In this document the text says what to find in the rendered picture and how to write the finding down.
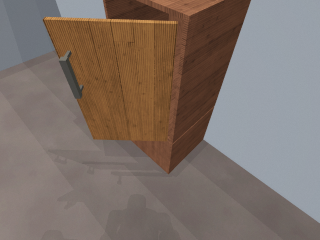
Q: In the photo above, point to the handle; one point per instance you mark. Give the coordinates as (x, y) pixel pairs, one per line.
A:
(70, 75)

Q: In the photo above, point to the cupboard door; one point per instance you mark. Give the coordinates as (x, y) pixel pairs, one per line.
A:
(126, 67)

